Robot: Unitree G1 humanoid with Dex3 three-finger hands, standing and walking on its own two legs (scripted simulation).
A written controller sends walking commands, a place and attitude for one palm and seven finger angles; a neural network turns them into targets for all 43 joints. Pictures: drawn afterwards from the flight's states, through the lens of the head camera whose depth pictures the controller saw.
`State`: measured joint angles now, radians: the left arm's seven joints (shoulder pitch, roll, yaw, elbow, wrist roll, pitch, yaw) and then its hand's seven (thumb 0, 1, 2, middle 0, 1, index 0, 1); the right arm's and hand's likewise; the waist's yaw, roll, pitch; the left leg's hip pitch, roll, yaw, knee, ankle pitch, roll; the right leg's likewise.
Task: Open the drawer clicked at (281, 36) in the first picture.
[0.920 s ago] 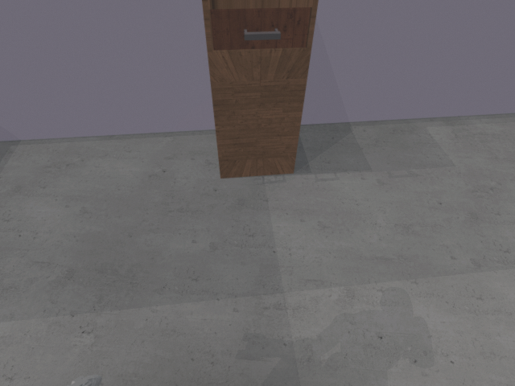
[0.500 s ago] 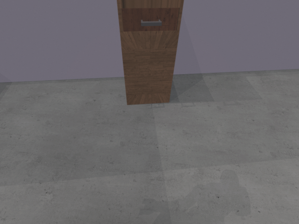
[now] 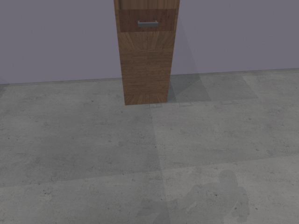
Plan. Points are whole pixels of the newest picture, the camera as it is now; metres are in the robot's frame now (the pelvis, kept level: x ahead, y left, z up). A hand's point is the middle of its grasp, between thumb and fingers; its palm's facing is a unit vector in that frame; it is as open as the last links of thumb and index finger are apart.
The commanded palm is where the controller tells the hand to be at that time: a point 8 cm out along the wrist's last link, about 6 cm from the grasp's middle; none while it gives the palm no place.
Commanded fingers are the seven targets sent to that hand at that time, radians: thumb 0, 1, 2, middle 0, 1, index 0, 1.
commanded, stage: look at it before walking up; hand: left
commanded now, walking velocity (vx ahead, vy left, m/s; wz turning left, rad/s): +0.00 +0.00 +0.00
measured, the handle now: (147, 23) +1.28 +0.08 +0.00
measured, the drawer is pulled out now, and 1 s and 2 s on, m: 0.00 0.00 0.00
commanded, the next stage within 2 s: walk to a spot facing it in 0.52 s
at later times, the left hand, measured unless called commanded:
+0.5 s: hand out of the picture +0.07 +0.25 -0.16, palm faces -0.03 -0.94 -0.33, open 7.4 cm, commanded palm none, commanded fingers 0.00 0.90 0.90 -0.20 -0.30 -0.20 -0.30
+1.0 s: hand out of the picture +0.09 +0.17 -0.19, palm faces -0.12 -0.97 -0.22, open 7.4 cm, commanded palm none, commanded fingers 0.00 0.90 0.90 -0.20 -0.30 -0.20 -0.30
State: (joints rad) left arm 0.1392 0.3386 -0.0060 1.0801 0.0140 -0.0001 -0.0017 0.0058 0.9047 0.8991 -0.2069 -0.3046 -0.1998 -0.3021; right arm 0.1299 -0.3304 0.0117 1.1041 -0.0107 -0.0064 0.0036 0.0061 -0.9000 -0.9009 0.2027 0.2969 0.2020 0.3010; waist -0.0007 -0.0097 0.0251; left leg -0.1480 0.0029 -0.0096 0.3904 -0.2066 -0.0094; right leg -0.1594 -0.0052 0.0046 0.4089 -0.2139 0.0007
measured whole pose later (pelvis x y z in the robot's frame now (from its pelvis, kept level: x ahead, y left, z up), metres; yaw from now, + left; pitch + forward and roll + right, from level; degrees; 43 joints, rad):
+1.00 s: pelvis +0.06 -0.03 -0.03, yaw -9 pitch -1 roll +0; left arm 0.33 0.21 0.04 1.01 0.03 -0.01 -0.04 0.01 0.91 0.90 -0.20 -0.30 -0.20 -0.30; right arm 0.30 -0.23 -0.03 1.06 -0.02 -0.02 0.00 0.00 -0.90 -0.90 0.20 0.30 0.20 0.30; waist 0.01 0.02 0.04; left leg -0.20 0.11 0.12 0.75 -0.47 -0.03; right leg -0.29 0.01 -0.08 0.66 -0.33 -0.04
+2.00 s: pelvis +0.40 -0.14 -0.03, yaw -43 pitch -1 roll +1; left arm 0.06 0.22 0.06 0.87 0.02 -0.03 -0.04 0.00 0.91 0.90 -0.20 -0.30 -0.19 -0.30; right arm 0.43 -0.20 -0.04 1.06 -0.02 -0.01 0.00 0.01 -0.91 -0.90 0.20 0.30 0.20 0.30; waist -0.06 0.00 0.11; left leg -0.20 0.19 0.21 1.05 -0.52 -0.07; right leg -0.45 -0.02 -0.13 0.69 -0.21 -0.09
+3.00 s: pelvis +0.50 -0.23 -0.01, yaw -28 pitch +1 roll +0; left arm 0.15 0.20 0.06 0.88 0.02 0.03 0.03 0.00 0.91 0.90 -0.20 -0.30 -0.20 -0.30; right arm 0.26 -0.23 -0.10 0.95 -0.02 0.07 0.01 0.01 -0.90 -0.90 0.20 0.30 0.20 0.30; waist -0.04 0.05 0.03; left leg -0.46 -0.10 -0.14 0.66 -0.31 -0.02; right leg -0.25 -0.01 -0.01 0.53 -0.30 0.00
